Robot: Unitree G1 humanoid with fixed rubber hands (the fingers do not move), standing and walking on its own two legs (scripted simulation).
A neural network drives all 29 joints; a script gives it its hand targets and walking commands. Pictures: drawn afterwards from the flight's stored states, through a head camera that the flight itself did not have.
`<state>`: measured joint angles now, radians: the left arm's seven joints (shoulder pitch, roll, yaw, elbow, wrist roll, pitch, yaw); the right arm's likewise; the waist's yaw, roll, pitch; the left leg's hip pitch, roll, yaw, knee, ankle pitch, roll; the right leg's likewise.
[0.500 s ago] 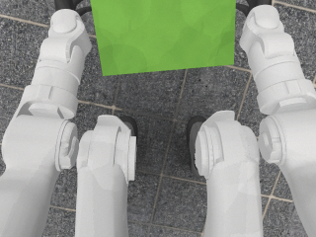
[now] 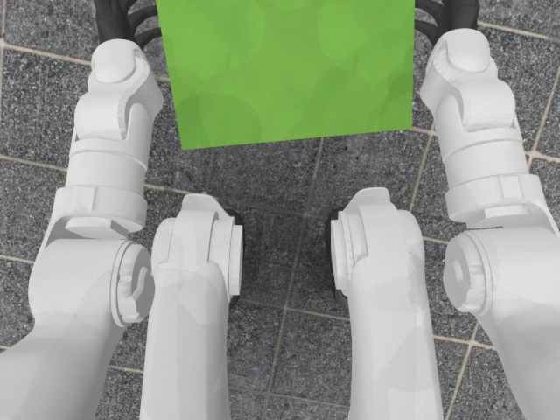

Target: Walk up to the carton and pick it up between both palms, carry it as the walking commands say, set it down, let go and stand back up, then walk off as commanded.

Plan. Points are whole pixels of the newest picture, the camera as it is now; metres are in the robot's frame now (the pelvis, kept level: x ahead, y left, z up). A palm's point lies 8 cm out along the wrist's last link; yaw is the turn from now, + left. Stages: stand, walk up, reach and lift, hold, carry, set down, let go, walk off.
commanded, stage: reach and lift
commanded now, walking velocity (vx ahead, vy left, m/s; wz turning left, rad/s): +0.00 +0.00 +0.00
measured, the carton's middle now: (288, 66) +0.51 -0.02 -0.23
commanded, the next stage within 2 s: none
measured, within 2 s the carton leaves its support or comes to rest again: neither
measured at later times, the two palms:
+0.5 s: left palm (86, 38) +0.50 +0.17 -0.07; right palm (485, 22) +0.50 -0.19 -0.07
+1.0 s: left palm (28, 23) +0.49 +0.17 +0.01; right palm out of the picture +0.49 -0.19 +0.01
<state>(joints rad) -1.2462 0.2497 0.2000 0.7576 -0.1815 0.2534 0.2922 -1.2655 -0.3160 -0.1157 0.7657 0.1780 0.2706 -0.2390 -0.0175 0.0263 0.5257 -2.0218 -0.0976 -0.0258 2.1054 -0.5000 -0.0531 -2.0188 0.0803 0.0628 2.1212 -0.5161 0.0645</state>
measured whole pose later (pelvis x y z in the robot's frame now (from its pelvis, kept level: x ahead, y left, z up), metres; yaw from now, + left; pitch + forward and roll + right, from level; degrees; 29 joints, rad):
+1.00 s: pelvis -0.01 +0.00 +0.10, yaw -1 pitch +18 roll +1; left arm -1.12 0.18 0.30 0.56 -0.06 0.40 0.26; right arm -1.18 -0.22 -0.21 0.62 0.07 0.41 -0.21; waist -0.02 0.02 0.52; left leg -1.64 -0.11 -0.06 1.80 -0.46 -0.06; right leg -1.65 0.11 0.08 1.81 -0.47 0.06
